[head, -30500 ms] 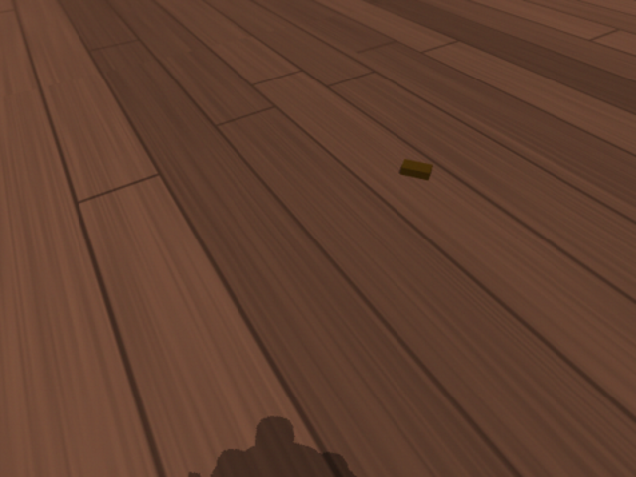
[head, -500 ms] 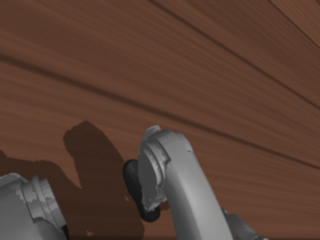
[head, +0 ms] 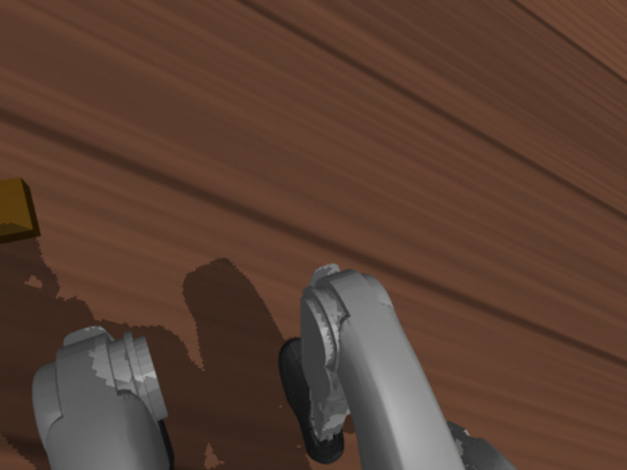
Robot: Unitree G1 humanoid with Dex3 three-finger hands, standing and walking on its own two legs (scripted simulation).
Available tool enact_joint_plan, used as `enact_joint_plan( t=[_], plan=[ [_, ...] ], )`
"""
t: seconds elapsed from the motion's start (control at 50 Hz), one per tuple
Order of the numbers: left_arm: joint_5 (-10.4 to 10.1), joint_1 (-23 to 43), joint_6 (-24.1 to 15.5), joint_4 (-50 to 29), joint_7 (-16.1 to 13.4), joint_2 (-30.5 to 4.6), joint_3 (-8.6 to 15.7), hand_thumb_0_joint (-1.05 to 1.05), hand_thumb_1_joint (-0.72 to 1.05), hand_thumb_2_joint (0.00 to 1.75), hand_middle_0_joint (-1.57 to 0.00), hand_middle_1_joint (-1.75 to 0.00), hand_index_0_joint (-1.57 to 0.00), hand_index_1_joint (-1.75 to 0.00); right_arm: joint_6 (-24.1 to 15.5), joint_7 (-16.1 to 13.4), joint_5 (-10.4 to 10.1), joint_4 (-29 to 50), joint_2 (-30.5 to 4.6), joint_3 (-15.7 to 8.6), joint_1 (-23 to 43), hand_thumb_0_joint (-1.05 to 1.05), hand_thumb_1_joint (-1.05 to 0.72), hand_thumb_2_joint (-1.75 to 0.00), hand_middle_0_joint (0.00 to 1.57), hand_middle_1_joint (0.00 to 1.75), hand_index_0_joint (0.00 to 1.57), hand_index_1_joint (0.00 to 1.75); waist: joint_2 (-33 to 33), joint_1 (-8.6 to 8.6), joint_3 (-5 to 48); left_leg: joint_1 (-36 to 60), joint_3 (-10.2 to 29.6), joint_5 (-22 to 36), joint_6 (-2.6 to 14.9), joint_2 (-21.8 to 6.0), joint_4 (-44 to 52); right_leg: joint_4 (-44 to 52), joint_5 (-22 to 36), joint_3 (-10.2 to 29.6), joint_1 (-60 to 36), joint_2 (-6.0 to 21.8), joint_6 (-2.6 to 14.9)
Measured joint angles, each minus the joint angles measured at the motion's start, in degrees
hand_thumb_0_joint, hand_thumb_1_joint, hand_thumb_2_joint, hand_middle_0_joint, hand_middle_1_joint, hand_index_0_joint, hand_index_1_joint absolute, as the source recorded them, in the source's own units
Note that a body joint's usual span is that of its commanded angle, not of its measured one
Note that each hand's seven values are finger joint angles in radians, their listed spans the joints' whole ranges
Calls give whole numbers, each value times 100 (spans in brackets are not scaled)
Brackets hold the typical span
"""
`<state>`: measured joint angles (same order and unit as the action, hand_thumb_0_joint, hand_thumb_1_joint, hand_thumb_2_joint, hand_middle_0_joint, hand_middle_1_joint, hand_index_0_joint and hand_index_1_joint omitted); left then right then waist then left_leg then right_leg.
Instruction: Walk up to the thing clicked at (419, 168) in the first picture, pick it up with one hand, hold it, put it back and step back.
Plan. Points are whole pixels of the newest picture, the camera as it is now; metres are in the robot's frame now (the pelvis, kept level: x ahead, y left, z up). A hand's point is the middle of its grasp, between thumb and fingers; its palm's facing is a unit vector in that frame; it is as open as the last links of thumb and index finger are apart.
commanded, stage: withdraw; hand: left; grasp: from above
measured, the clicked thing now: out of the picture +0.47 +0.35 -0.30
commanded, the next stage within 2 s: home in 0.56 s
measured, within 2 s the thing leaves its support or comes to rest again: neither
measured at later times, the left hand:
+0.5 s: hand out of the picture +0.44 +0.35 -0.14, palm faces -0.46 -0.11 -0.88, open 13.8 cm
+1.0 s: hand out of the picture +0.41 +0.36 -0.05, palm faces -0.34 -0.32 -0.89, open 10.9 cm
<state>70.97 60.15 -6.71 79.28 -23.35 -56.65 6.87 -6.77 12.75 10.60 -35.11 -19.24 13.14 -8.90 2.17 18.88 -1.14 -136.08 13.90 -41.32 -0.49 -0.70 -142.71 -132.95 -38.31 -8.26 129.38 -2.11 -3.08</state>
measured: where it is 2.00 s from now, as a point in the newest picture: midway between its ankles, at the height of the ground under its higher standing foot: (243, 458)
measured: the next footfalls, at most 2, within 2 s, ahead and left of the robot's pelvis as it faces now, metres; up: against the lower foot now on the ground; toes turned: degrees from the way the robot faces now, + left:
none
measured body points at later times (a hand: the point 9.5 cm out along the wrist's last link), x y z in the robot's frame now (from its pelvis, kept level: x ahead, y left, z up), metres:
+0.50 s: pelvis -0.02 -0.01 +0.02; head +0.22 +0.11 +0.38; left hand +0.47 +0.35 -0.09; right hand +0.06 -0.29 -0.05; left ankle +0.06 +0.13 -0.28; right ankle +0.11 -0.12 -0.28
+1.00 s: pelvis -0.01 +0.00 +0.06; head +0.22 +0.09 +0.45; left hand +0.43 +0.37 +0.00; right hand +0.08 -0.25 -0.05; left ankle +0.06 +0.13 -0.28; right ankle +0.11 -0.13 -0.28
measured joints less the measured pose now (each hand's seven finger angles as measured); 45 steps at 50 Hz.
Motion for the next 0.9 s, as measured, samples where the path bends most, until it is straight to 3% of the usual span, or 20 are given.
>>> enact_joint_plan(
  t=[0.16,0.26,0.34,0.44,0.54,0.66,0.76,0.84,0.9],
  plan=[
    [-682,-51,345,-623,1569,578,-657,0,-51,99,-8,-100,-9,-100,561,-225,-379,145,74,-439,49,0,-90,-90,20,30,20,30,-397,-409,167,418,-369,201,104,25,618,410,32,257,-388,129,22],
    [-797,-129,23,-900,2100,834,-775,0,-49,100,-9,-99,-10,-100,796,-520,-485,200,18,-483,35,0,-90,-90,20,30,21,30,-372,-518,111,605,-455,382,102,48,971,686,163,309,-549,179,38],
    [-598,-88,-433,-792,2009,805,-669,0,-48,99,-11,-98,-11,-99,911,-688,-464,162,-42,-431,7,0,-90,-90,20,30,21,30,-219,-449,82,573,-409,476,62,68,981,693,250,272,-518,186,40],
    [-120,91,-781,-205,1400,615,-562,0,-47,98,-12,-97,-12,-98,988,-766,-355,45,-82,-351,-4,0,-90,-89,20,30,21,30,-42,-265,52,365,-360,550,31,95,777,495,315,242,-320,179,79],
    [237,334,-807,400,861,353,-451,0,-46,97,-12,-97,-12,-97,951,-757,-243,-41,-27,-239,0,0,-90,-89,20,30,20,30,24,-94,-73,137,-364,581,53,96,548,278,345,264,-100,154,67],
    [376,583,-604,477,579,143,-185,0,-45,96,-13,-96,-14,-96,802,-698,-177,-34,147,-138,-135,0,-90,-89,20,30,20,30,-1,-5,-148,-73,-382,535,85,90,370,112,306,295,100,133,21],
    [173,362,-303,-156,789,256,-93,0,-39,95,-18,-91,-19,-91,813,-621,-252,46,303,-229,-309,0,-89,-89,20,30,21,30,-167,-86,2,-103,-408,439,95,93,400,134,202,315,127,149,-3],
    [-286,-57,-65,-684,1168,574,-88,0,-27,93,-21,-80,-21,-80,925,-571,-359,85,392,-381,-369,0,-89,-89,20,30,21,30,-338,-265,201,81,-452,349,107,79,609,328,112,337,-46,170,-14],
    [-753,-648,91,-1399,1544,931,-31,0,-12,90,-22,-68,-22,-69,1020,-547,-477,139,396,-575,-429,0,-89,-89,20,30,21,30,-469,-478,376,320,-504,296,112,70,853,546,56,362,-266,195,9]
  ],
)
